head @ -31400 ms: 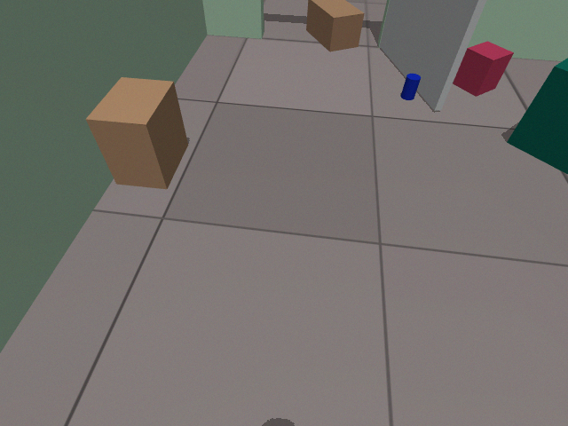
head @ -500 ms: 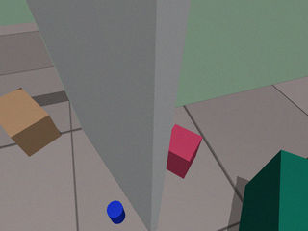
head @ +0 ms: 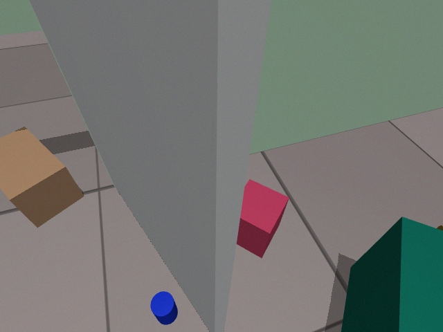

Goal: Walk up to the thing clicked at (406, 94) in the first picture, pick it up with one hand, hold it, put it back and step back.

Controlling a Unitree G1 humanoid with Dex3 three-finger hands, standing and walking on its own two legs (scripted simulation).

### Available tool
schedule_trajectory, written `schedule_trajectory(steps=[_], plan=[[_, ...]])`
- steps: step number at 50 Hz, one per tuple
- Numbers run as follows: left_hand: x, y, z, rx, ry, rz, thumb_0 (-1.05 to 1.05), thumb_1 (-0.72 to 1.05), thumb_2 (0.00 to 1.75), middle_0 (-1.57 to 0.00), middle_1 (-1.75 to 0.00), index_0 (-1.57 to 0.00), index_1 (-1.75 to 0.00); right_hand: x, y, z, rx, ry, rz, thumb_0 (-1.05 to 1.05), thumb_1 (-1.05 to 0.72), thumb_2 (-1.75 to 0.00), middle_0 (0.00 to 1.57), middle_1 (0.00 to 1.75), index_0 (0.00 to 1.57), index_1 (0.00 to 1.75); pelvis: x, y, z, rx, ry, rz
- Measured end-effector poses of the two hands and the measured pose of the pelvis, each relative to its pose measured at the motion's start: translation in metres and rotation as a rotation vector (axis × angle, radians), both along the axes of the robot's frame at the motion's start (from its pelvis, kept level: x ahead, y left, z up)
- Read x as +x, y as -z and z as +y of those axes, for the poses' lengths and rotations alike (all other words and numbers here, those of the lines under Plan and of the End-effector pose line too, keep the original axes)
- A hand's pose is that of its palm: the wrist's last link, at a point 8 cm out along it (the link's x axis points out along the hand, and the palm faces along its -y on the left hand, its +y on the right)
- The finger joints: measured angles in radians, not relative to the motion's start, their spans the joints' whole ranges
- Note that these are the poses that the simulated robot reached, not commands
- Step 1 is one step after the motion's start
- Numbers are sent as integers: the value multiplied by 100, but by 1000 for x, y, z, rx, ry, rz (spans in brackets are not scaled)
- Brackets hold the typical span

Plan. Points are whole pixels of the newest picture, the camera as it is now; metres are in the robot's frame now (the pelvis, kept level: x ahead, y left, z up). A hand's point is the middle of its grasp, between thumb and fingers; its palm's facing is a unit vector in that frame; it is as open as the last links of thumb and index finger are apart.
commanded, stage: stand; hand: left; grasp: from the side
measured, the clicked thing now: (164, 308) +0.34 +0.21 -0.71
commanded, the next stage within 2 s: step back in 0.42 s
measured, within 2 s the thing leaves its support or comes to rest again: neither
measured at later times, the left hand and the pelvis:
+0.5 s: hand out of the picture +0.08 +0.25 -0.16, palm faces +0.00 -0.94 -0.35, open 7.4 cm; pelvis +0.00 +0.00 +0.00, yaw +0 degrees
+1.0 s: hand out of the picture +0.04 +0.29 -0.18, palm faces -0.09 -0.93 -0.37, open 7.4 cm; pelvis -0.09 +0.04 -0.02, yaw -2 degrees
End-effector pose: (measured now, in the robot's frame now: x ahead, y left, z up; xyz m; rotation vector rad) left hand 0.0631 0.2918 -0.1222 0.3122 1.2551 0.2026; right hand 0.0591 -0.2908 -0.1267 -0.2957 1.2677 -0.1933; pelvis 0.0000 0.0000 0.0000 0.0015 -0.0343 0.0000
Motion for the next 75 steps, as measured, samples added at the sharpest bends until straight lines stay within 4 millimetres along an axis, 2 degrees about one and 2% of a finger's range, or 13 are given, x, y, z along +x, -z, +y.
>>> schedule_trajectory(steps=[21, 28, 34, 37, 41, 44, 50, 57, 62, 68, 72, 75], plan=[[14, -2, -1, -1, 5, -14, 1, 91, 90, -20, -30, -20, -30, 14, -1, -2, -3, -4, -16, 0, -91, -90, 20, 30, 20, 30, 8, 0, -1, 1, 3, 4], [14, 2, 14, 26, -11, -42, 1, 91, 90, -20, -30, -20, -30, 15, 2, -10, -17, 6, -34, 0, -91, -90, 20, 30, 20, 30, -12, 9, 2, -13, -4, 13], [16, 11, 37, 47, 30, -72, 1, 90, 90, -20, -30, -20, -30, -2, 3, -8, -62, 6, -32, 0, -91, -90, 20, 30, 20, 30, -31, 21, 20, -5, -4, 11], [24, 21, 51, 41, 38, -105, 1, 90, 90, -20, -30, -20, -30, -21, 4, -1, -92, 2, -19, 0, -91, -90, 20, 30, 20, 30, -39, 30, 32, -12, -8, 19], [23, 22, 55, 40, 38, -126, 1, 91, 90, -20, -30, -20, -30, -51, -1, 13, -98, -6, 31, 0, -91, -90, 20, 30, 20, 30, -54, 25, 37, -16, -8, 13], [12, 20, 52, 27, 55, -115, 1, 91, 90, -20, -30, -20, -30, -65, -5, 19, -100, 4, 36, 0, -90, -90, 20, 30, 20, 30, -64, 20, 39, -18, 5, 18], [-27, 20, 46, 25, 93, -51, 1, 91, 90, -20, -30, -20, -30, -79, -2, 23, -82, 22, -45, 0, -90, -90, 21, 30, 21, 30, -87, 20, 39, -17, 44, 14], [-73, 18, 33, 56, 103, -52, 1, 91, 90, -20, -30, -20, -30, -101, 18, 6, -45, 26, -103, 0, -90, -90, 21, 30, 21, 30, -124, 33, 24, -20, 71, -3], [-112, 1, 27, 58, 81, -59, 1, 91, 90, -20, -30, -20, -30, -122, 14, 0, -33, 39, -96, 0, -90, -90, 20, 30, 20, 30, -146, 23, 21, 13, 66, -9], [-127, -9, 35, 80, 77, -125, 1, 90, 90, -20, -31, -20, -30, -158, 9, -1, -59, -1, -57, 0, -91, -90, 20, 30, 20, 30, -176, 19, 26, 16, 30, 11], [-136, 0, 48, 70, 76, -184, 1, 90, 90, -20, -31, -20, -30, -181, 10, 5, -89, -37, -37, 0, -91, -90, 20, 30, 20, 30, -200, 29, 34, 2, -7, 11], [-151, 8, 55, 54, 60, -184, 1, 90, 90, -20, -30, -20, -30, -198, 5, 15, -90, -49, -36, 0, -91, -90, 20, 30, 20, 30, -220, 29, 38, 20, 0, -11]])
